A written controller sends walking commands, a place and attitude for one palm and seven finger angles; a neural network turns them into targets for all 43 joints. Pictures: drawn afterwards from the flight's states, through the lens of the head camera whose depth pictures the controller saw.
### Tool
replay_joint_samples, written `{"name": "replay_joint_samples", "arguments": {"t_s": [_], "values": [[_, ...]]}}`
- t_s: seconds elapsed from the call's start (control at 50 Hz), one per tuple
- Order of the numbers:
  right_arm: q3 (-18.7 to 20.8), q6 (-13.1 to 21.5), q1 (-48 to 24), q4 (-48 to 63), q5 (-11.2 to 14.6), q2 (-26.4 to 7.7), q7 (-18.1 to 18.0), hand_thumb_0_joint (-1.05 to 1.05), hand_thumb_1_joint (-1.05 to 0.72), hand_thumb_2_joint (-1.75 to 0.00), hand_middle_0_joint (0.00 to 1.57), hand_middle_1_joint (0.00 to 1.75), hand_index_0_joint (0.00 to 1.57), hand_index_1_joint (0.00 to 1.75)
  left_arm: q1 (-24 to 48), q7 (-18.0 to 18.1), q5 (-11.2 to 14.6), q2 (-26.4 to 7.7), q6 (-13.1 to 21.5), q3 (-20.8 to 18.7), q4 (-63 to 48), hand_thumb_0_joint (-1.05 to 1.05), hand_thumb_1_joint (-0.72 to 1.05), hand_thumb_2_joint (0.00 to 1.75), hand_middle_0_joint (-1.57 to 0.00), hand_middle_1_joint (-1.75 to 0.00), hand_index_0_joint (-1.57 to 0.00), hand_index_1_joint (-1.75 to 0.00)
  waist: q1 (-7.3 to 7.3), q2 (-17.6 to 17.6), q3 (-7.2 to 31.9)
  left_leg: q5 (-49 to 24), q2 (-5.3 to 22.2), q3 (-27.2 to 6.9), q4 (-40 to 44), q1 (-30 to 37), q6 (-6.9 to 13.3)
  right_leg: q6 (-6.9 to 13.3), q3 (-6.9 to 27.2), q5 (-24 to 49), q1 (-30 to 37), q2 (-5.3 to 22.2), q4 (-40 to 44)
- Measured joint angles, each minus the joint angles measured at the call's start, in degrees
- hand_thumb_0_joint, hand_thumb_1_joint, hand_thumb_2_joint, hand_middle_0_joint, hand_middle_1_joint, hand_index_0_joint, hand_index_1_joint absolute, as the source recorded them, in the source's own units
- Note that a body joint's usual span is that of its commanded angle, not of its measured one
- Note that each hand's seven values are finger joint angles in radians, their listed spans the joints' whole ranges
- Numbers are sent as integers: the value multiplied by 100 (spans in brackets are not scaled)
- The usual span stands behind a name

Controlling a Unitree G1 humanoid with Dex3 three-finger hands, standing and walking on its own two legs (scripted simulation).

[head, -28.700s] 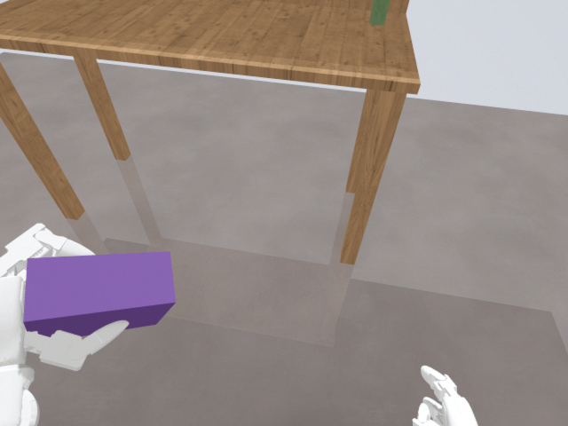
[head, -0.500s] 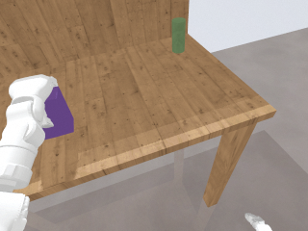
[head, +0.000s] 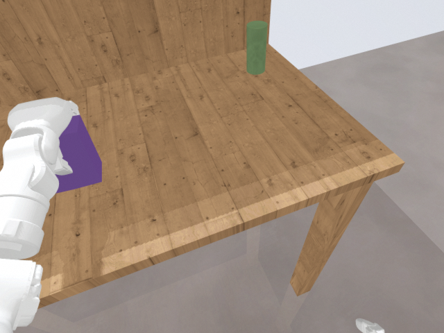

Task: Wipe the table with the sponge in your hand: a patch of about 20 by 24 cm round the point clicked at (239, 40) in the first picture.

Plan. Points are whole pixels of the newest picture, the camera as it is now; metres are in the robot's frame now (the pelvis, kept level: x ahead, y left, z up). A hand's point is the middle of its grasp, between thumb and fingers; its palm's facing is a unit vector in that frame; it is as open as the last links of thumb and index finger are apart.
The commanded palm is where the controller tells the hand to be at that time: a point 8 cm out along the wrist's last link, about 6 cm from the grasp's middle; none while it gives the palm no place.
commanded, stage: slide across to the middle lane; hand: left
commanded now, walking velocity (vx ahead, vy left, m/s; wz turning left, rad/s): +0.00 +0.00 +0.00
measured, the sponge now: (67, 164) +0.38 +0.33 +0.11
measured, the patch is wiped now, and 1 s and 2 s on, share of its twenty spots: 0.25 0.35 0.50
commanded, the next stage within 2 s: wipe back along the middle lane in 0.66 s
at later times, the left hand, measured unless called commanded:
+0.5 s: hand (78, 133) +0.41 +0.30 +0.16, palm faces +0.00 +0.00 -1.00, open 9.8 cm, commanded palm +0.39 +0.29 +0.23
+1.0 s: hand (94, 132) +0.41 +0.27 +0.16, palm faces +0.04 -0.02 -1.00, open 9.9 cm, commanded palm +0.37 +0.26 +0.22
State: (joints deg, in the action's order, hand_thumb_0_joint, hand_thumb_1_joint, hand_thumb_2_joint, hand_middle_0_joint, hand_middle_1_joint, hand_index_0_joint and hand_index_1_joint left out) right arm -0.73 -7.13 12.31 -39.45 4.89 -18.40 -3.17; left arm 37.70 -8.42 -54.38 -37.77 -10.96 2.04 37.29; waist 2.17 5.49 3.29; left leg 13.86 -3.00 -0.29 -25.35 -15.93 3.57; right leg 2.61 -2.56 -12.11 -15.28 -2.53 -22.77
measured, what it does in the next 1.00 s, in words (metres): stands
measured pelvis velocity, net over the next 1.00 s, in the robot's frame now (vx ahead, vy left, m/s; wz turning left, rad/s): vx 0.02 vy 0.02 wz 0.01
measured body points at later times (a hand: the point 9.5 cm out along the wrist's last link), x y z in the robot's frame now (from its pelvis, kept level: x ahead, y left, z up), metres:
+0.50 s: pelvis +0.01 +0.02 +0.00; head +0.03 -0.01 +0.45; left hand +0.40 +0.30 +0.22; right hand +0.19 -0.22 -0.12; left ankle -0.01 +0.08 -0.74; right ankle -0.01 -0.09 -0.74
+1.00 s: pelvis +0.02 +0.02 +0.00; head +0.03 -0.02 +0.45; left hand +0.41 +0.27 +0.22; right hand +0.21 -0.21 -0.11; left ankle -0.01 +0.08 -0.74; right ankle -0.01 -0.09 -0.74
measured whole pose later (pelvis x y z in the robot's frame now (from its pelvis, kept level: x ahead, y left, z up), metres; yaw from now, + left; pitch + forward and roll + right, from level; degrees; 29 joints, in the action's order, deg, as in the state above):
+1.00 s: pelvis +0.02 +0.02 +0.00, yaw +0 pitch +3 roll -1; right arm -2.5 -5.4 6.3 -39.4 4.1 -16.8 -0.9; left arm 36.7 -6.4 -53.4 -27.6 -26.7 12.4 22.7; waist 4.2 5.9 2.6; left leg 13.5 -4.6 -0.3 -21.3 -10.7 4.6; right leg 1.3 -2.2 -12.7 -10.7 -1.1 -20.3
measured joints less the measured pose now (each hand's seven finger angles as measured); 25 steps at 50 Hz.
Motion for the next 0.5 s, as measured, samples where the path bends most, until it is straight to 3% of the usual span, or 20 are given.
{"name": "replay_joint_samples", "arguments": {"t_s": [0.22,0.32,0.5], "values": [[33,22,-11,-3,6,18,39,1,-90,-90,20,30,20,30,-77,105,74,80,-150,162,-326,0,-50,105,-75,-135,-78,-135,44,3,-46,-22,-47,-16,111,123,43,-45,-5,17,137,43,121],[-5,112,-123,-45,13,61,54,1,-90,-90,20,30,20,30,-35,187,170,290,-388,393,-574,0,-49,105,-75,-135,-77,-135,113,3,-90,-42,-97,-55,178,231,66,-74,-39,3,248,92,159],[-138,283,-457,14,-26,199,98,1,-90,-90,20,30,20,30,270,155,119,646,-798,787,-683,0,-49,105,-75,-135,-77,-135,149,-27,-124,-87,-156,-79,303,344,95,-108,-56,8,348,149,234]]}}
